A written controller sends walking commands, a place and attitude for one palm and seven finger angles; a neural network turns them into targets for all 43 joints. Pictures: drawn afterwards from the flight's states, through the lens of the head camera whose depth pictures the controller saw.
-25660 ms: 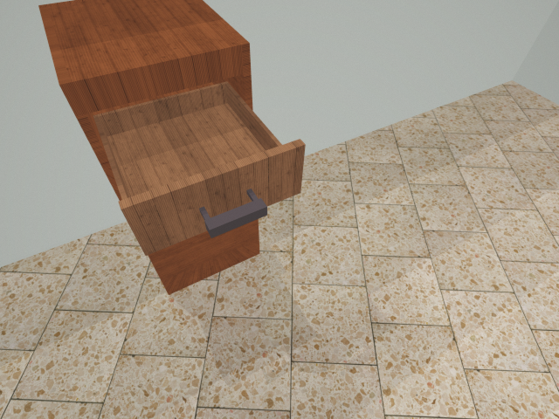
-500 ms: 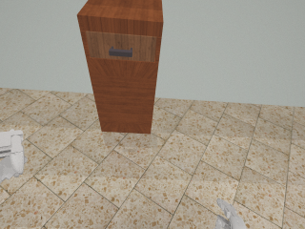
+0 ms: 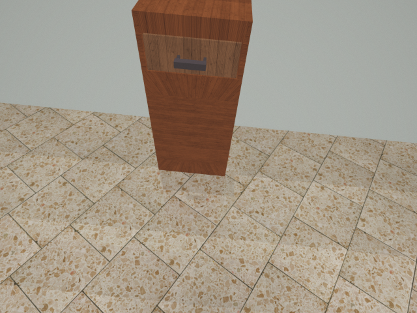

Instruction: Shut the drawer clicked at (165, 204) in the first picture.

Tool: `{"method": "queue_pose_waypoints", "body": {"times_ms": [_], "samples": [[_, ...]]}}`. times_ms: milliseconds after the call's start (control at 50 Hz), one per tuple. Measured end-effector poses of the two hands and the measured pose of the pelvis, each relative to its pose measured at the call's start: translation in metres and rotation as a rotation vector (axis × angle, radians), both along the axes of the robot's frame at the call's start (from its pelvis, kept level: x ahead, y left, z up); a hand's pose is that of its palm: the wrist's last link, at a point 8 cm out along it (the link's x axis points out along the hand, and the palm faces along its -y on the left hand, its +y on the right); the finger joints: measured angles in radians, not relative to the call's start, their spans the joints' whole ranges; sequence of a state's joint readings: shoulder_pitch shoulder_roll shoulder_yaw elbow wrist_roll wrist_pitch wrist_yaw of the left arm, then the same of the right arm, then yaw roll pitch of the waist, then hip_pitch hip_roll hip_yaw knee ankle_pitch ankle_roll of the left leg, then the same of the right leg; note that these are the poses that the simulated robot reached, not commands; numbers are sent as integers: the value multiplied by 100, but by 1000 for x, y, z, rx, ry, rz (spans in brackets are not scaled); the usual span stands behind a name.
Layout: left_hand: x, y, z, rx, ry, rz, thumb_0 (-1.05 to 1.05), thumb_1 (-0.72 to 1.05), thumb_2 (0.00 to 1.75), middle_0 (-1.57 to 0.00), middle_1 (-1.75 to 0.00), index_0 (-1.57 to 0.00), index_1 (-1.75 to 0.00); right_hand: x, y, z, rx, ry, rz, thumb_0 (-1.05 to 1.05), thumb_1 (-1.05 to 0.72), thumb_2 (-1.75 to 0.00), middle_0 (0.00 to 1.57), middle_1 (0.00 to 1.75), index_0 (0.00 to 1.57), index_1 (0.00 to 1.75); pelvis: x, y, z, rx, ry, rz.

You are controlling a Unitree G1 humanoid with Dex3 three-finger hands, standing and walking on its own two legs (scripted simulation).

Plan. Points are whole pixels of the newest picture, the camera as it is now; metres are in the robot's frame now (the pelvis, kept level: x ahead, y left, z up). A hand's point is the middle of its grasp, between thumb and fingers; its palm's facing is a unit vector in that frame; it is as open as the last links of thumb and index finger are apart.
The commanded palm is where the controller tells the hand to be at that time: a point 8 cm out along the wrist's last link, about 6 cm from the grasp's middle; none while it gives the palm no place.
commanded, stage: let the arm hang, fingers relaxed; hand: left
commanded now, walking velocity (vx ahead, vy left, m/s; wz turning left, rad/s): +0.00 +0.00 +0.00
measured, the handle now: (190, 61) +0.92 +0.13 -0.03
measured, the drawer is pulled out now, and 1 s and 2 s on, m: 0.00 0.00 0.00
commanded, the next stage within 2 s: look to check the result in 0.64 s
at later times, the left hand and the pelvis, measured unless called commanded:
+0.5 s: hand out of the picture +0.03 +0.17 -0.17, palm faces -0.02 -0.98 -0.20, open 7.3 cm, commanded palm none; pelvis +0.01 +0.00 +0.00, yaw -2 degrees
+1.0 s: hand out of the picture +0.02 +0.15 -0.17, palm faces -0.01 -0.98 -0.19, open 7.4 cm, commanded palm none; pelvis +0.02 -0.01 +0.01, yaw -2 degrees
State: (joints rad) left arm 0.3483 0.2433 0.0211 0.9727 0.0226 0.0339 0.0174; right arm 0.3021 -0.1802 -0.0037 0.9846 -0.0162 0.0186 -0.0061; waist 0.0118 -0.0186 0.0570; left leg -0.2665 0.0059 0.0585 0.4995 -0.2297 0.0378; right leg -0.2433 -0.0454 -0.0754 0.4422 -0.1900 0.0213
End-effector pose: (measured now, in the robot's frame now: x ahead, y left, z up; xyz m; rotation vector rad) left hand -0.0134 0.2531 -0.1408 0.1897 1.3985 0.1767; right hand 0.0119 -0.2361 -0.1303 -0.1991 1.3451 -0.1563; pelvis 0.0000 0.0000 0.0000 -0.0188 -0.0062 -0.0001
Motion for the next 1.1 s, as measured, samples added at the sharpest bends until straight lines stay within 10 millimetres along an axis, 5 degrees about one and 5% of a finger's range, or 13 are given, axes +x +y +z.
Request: {"method": "queue_pose_waypoints", "body": {"times_ms": [140, 340, 560, 780, 1100], "samples": [[-22, 0, 7, 11, 92, 14, 1, 91, 90, -53, -68, -52, -66, -4, 13, -9, 39, 15, -30, 1, -90, -89, 20, 30, 20, 30, 5, 5, 2, 10, -12, -13], [16, -22, 2, -28, 14, -17, 1, 91, 90, -26, -37, -25, -36, -7, 19, -14, 61, 21, -64, 1, -92, -89, 20, 30, 20, 30, 8, 3, 4, 18, -22, -25], [45, -34, 0, -40, -33, -42, 1, 93, 90, -21, -30, -20, -30, -23, 21, -14, 74, 64, -104, 1, -91, -89, 20, 30, 20, 30, 12, -4, 4, 18, -23, -32], [37, -40, 1, -36, 8, -29, 1, 92, 90, -20, -30, -20, -29, -30, 18, -15, 79, 102, -120, 1, -91, -89, 20, 30, 20, 30, 17, -9, 5, 19, -20, -35], [34, -54, 0, -50, 22, -18, 1, 91, 90, -20, -30, -20, -29, -10, 7, -14, 70, 65, -108, 1, -91, -89, 20, 30, 20, 30, 22, -17, 6, 19, -21, -37]]}}
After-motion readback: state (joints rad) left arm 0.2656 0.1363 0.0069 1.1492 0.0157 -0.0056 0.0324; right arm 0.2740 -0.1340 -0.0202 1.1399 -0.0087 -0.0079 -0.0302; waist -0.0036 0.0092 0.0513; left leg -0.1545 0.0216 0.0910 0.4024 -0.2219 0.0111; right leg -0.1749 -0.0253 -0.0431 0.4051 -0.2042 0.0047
